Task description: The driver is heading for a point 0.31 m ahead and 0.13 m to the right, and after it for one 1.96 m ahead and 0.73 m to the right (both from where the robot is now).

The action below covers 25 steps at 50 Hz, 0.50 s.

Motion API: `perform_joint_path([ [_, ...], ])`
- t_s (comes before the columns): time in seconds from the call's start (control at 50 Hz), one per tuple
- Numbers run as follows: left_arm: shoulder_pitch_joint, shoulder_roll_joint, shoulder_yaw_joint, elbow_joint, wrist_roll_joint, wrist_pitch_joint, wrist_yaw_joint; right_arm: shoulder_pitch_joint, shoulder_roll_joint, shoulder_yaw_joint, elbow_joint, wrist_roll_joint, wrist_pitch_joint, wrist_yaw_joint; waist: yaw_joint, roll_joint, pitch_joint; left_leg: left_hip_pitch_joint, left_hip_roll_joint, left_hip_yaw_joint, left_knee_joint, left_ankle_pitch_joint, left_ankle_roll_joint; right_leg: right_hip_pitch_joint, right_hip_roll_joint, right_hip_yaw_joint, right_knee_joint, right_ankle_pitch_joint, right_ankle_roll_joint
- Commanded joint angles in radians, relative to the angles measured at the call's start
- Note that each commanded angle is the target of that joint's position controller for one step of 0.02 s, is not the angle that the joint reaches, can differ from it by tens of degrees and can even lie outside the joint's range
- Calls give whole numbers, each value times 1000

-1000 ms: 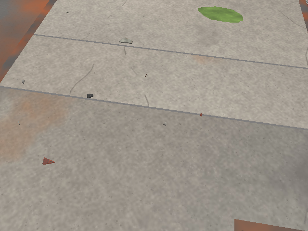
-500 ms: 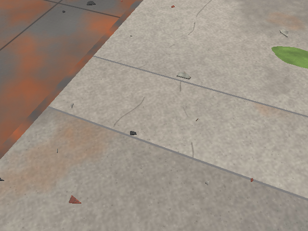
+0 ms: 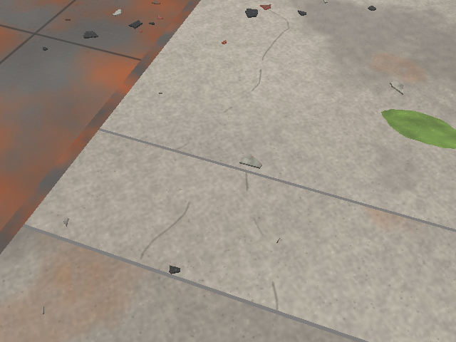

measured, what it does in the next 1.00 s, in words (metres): walks ahead, turning right: right foot, then left foot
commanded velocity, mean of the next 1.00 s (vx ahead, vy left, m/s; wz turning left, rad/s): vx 0.50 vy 0.00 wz -0.49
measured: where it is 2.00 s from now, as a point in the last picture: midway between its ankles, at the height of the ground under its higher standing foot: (337, 206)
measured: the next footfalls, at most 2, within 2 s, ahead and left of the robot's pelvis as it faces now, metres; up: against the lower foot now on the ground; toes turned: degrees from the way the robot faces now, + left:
right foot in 0.32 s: +0.33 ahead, -0.16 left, +0.00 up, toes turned -12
left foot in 0.78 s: +0.65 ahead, -0.04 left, +0.00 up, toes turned -30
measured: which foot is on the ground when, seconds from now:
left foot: down 0.00-0.34, up 0.36-0.76, down 0.78-1.00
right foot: up 0.00-0.30, down 0.32-0.78, up 0.80-1.00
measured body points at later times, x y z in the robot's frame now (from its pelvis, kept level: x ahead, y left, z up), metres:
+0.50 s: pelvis +0.27 -0.07 -0.01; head +0.31 -0.09 +0.44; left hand +0.46 +0.16 -0.11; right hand +0.33 -0.38 -0.11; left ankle +0.29 +0.09 -0.66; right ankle +0.29 -0.15 -0.75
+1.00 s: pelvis +0.55 -0.10 +0.00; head +0.58 -0.10 +0.45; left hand +0.81 +0.06 -0.11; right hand +0.48 -0.38 -0.11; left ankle +0.61 -0.02 -0.75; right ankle +0.48 -0.23 -0.67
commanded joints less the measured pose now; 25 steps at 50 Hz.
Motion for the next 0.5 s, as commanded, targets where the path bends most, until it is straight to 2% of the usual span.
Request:
perform_joint_path([
  [0.02, 18, 43, 14, -51, 2, 5, 3, -48, -136, -34, -45, -6, -30, -12, 25, 108, 10, 30, 285, -152, -197, 207, 153, -87, -26, 75, -79, 155, 15],
  [0.08, -55, 27, 9, -72, 4, -3, -11, -46, -148, -33, -27, -1, -27, -20, 0, 104, 28, 40, 256, -44, -208, 239, 115, -53, -8, 36, -257, 320, 7],
  [0.12, -128, 9, 0, -100, 5, -5, -22, -12, -162, -35, -6, 3, -23, -26, -32, 92, 49, 72, 267, -9, -214, 240, 105, -46, -1, 0, -339, 363, -3],
  [0.18, -212, 1, -7, -149, 3, -5, -40, 46, -176, -39, 30, 12, -3, -29, -65, 79, 77, 200, 303, 20, -176, 288, 97, -104, 6, -26, -415, 319, -26],
  [0.22, -246, 6, -6, -182, 3, -4, -55, 61, -184, -43, 43, 19, 16, -32, -66, 86, 80, 281, 326, 35, -121, 387, 85, -128, 20, -58, -442, 230, -48],
  [0.24, -245, 12, -3, -195, 2, -4, -62, 55, -193, -45, 43, 21, 25, -36, -54, 98, 70, 303, 331, 50, -78, 500, 74, -105, 36, -82, -452, 179, -62],
  [0.28, -178, 45, 15, -200, 4, 2, -67, 36, -223, -53, 33, 23, 41, -48, -2, 144, -1, 320, 328, 83, 71, 854, 50, 34, 102, -147, -443, 74, -100],
  [0.3, -71, 81, 36, -180, 3, 5, -64, 27, -231, -55, 28, 21, 50, -55, 59, 150, -66, 295, 313, 103, 224, 963, 34, 178, 142, -166, -457, 58, -126],
  [0.32, 90, 136, 68, -144, 0, 8, -50, 14, -226, -51, 19, 23, 52, -61, 147, 119, -148, 167, 274, 125, 446, 884, -2, 436, 157, -131, -525, 126, -169],
  [0.34, 210, 253, 103, -125, 5, 19, -27, 72, -151, -24, -23, 1, 31, -57, 152, -63, -272, -215, 177, 135, 815, 416, -57, 835, -75, 248, -518, 130, -296],
  [0.36, 182, 256, 92, -147, -4, 11, -26, 93, -80, 6, -45, -9, -9, -35, 96, -164, -394, -514, -15, -54, 1072, -403, -90, 1037, -257, 758, -685, 35, -448],
  [0.38, 188, 177, 69, -148, 5, 7, -26, -19, -168, -18, -65, 28, -40, -15, 155, -71, -351, -622, 53, -184, 1109, -365, -66, 1015, -229, 678, -729, -10, -395],
  [0.4, 145, 143, 59, -148, 8, 2, -23, -83, -169, -15, -93, 49, -56, -9, 136, -25, -217, -645, 94, -165, 1048, -283, -48, 878, -190, 529, -738, 33, -353],
  [0.42, 81, 125, 53, -156, 8, -1, -23, -95, -154, -13, -93, 32, -60, -14, 86, 60, -125, -606, 132, -155, 940, -223, -50, 718, -144, 425, -754, 124, -322],
  [0.44, 27, 93, 43, -172, 13, -2, -20, -87, -165, -23, -85, 12, -51, -21, 49, 56, -82, -538, 160, -151, 862, -186, -60, 602, -112, 352, -775, 218, -305],
  [0.46, 0, 87, 40, -188, 22, -2, -17, -68, -163, -26, -85, 5, -38, -21, 20, 30, -65, -478, 168, -153, 832, -165, -72, 519, -91, 330, -800, 263, -307],
  [0.5, -10, 100, 45, -190, 17, -6, -9, -45, -138, -23, -85, -3, -17, -23, -3, 20, -54, -436, 164, -132, 755, -137, -109, 424, -70, 280, -827, 335, -317],
])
